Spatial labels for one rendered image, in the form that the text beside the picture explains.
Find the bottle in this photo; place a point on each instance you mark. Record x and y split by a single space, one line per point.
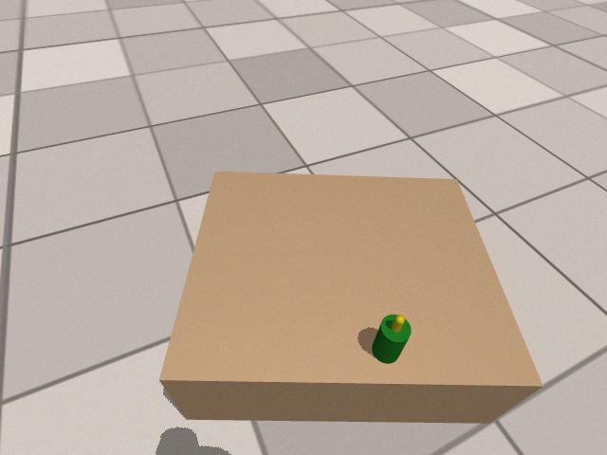
392 335

